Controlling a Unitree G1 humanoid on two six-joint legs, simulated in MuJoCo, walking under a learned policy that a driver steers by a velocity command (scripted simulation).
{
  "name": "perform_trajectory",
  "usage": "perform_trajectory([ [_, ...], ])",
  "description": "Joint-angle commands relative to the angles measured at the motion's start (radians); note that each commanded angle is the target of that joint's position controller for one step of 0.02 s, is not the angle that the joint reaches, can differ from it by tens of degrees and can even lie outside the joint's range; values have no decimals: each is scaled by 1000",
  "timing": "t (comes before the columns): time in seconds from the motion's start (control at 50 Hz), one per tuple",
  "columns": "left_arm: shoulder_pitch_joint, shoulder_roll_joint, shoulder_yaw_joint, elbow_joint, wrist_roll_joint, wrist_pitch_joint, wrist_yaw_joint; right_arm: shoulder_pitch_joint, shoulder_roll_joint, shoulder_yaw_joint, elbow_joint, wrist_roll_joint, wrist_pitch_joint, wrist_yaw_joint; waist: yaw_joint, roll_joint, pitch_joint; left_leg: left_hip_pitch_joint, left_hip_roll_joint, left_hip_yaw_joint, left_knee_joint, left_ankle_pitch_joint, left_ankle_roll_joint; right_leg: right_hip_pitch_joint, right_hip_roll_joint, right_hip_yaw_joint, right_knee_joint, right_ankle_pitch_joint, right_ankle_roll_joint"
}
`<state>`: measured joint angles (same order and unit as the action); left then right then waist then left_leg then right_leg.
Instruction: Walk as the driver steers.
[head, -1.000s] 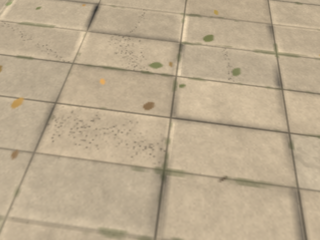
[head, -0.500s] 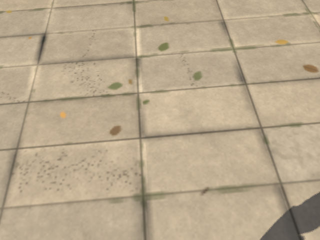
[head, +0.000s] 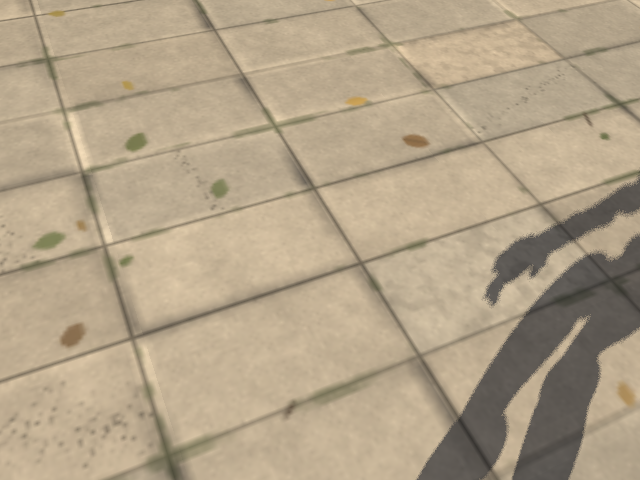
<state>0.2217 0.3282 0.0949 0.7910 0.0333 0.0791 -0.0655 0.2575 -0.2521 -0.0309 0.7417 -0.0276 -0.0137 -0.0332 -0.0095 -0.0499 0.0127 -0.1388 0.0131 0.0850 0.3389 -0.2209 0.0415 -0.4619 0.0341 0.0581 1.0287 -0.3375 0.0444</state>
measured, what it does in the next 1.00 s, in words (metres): walks ahead, turning right: right foot, then left foot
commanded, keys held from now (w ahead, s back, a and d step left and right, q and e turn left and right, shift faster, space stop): w+e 0.74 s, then w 0.26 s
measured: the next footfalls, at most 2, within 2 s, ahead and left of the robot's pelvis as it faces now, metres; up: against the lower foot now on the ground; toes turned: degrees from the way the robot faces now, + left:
right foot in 0.28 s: +0.13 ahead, -0.15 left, +0.00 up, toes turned -13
left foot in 0.76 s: +0.53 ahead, -0.13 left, +0.00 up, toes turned -29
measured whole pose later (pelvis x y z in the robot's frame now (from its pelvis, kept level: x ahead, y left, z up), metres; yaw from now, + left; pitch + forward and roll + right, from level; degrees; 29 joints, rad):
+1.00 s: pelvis +0.44 -0.18 +0.00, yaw -32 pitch +0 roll +1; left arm 0.23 0.30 0.04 0.79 0.04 -0.03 -0.04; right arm 0.33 -0.27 -0.04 0.83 -0.02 -0.09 0.01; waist -0.02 -0.05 0.04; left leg -0.18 -0.04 0.08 0.36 -0.19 0.06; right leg -0.52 0.02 0.08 1.07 -0.30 -0.06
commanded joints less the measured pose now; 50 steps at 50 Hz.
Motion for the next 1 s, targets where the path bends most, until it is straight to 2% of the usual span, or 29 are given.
perform_trajectory([
  [0.02,-134,56,5,-106,2,-24,-14,93,-182,-57,-12,-2,-27,3,-65,177,35,215,275,-249,-195,-173,142,-240,-30,-14,-88,13,1],
  [0.12,-208,26,-15,-147,-1,-40,-29,104,-189,-68,11,-6,-49,21,-73,185,61,139,293,-146,-201,-171,131,-140,-66,-79,-254,15,-42],
  [0.18,-236,25,-23,-170,0,-51,-32,111,-204,-75,25,-7,-50,29,-70,196,65,86,293,-81,-166,-111,119,-42,-59,-129,-344,-18,-85],
  [0.22,-201,30,-25,-170,4,-59,-27,101,-221,-80,30,-1,-42,32,-41,198,54,52,304,-43,-107,12,105,50,-36,-163,-403,-27,-117],
  [0.24,-141,30,-23,-155,9,-65,-21,83,-226,-80,31,8,-37,32,-3,178,35,13,296,0,-28,105,89,148,-12,-179,-462,0,-134],
  [0.26,-24,43,-13,-114,16,-74,-10,68,-219,-74,28,15,-34,33,57,120,-23,-61,260,73,146,240,66,328,33,-187,-522,39,-154],
  [0.28,160,113,15,-55,22,-84,9,69,-180,-59,14,9,-32,35,132,-38,-139,-194,184,156,462,226,22,556,-32,-37,-603,-79,-190],
  [0.3,233,248,40,-70,7,-92,28,18,-68,-27,-75,-9,-34,49,141,-313,-164,-577,31,136,786,-337,-41,729,-351,528,-779,-352,-294],
  [0.32,205,244,34,-84,-17,-92,34,-42,-146,-43,-88,-32,-35,51,150,-151,-110,-717,8,-66,891,-336,-36,684,-390,706,-861,-326,-353],
  [0.34,167,192,20,-76,-19,-87,41,-55,-167,-49,-88,-17,-43,61,113,-84,-14,-740,65,-105,893,-233,-24,628,-362,553,-820,-176,-349],
  [0.36,122,145,6,-77,-19,-90,44,-27,-166,-46,-67,-5,-53,67,66,-32,37,-676,94,-103,829,-136,-24,533,-304,426,-807,26,-319],
  [0.38,76,123,-2,-89,-19,-97,48,-4,-164,-47,-49,-10,-53,68,29,-12,43,-607,106,-102,772,-95,-31,476,-244,337,-808,175,-291],
  [0.42,48,99,-13,-94,-28,-118,51,45,-160,-45,-24,-29,-30,70,-7,-27,4,-524,99,-87,750,-47,-60,434,-183,251,-809,404,-281],
  [0.46,87,108,-10,-73,-37,-133,50,20,-142,-41,-35,-28,-14,71,-13,-11,-5,-528,83,-77,729,-21,-80,419,-166,226,-808,510,-292],
  [0.54,186,109,-7,-34,-34,-136,58,-156,-114,-28,-96,-22,-8,71,36,-8,48,-614,66,-63,586,76,-98,418,-148,238,-824,525,-290],
  [0.6,239,111,-5,-12,-32,-138,64,-271,-92,-12,-133,-15,-16,77,73,-17,56,-595,34,-60,432,158,-91,444,-138,247,-795,589,-275],
  [0.66,269,125,-2,3,-28,-138,77,-345,-100,-6,-167,-4,-26,77,90,-23,57,-533,5,-69,313,191,-64,481,-163,290,-766,662,-261],
  [0.7,234,141,1,1,-26,-138,83,-294,-121,-10,-159,-1,-31,69,52,-28,45,-394,-16,-80,240,167,-35,465,-170,304,-730,729,-228],
  [0.72,198,153,3,-6,-24,-140,82,-211,-140,-18,-134,0,-34,59,11,-32,14,-256,-44,-73,217,121,-16,436,-155,292,-664,852,-202],
  [0.74,184,162,5,-6,-22,-142,77,-86,-172,-32,-94,3,-39,45,-39,-19,-56,-94,-70,-62,203,82,3,420,-124,277,-522,957,-180],
  [0.76,168,155,2,-4,-26,-148,69,66,-195,-42,-59,-2,-50,29,-119,9,-140,120,-16,-89,155,109,30,338,-73,236,-318,876,-160],
  [0.78,200,59,-24,-27,-27,-158,64,221,-263,-57,-50,-28,-57,9,-152,132,-288,333,229,-344,131,-131,74,212,-8,165,-23,498,-148],
  [0.8,338,-1,-34,-42,-52,-149,63,163,-329,-71,-51,-37,-49,14,-40,384,-355,453,442,-849,-20,-156,199,-60,146,88,227,-210,-116],
  [0.82,286,79,-27,-7,-8,-139,69,87,-229,-58,-58,-9,-42,25,-27,196,-222,312,388,-846,-57,-262,189,-124,55,105,273,-123,-131],
  [0.84,221,79,-25,-5,-7,-136,60,21,-154,-41,-60,-1,-45,31,-14,116,-101,171,346,-672,-71,-232,179,-108,22,90,245,-30,-128],
  [0.86,179,64,-30,-10,-4,-134,54,-5,-116,-31,-49,-5,-49,36,-5,76,-47,87,297,-552,-90,-124,165,-94,-4,75,204,5,-126],
  [0.9,161,43,-36,-13,6,-118,39,8,-106,-24,-14,-2,-63,36,18,133,-8,-9,232,-397,-122,44,148,-55,-30,62,146,9,-115],
  [0.92,159,34,-39,-12,7,-112,35,27,-110,-25,3,4,-75,41,23,143,-10,-20,226,-362,-128,127,153,-46,-28,59,125,9,-112],
  [1.0,41,17,-52,-50,14,-106,22,76,-126,-29,50,15,-99,52,21,138,23,-8,221,-253,-192,211,174,-147,-57,31,-7,96,-89],
])
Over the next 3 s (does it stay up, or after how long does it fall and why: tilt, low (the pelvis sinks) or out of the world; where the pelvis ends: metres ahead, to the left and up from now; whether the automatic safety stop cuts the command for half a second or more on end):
stays up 1.07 -1.02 -0.01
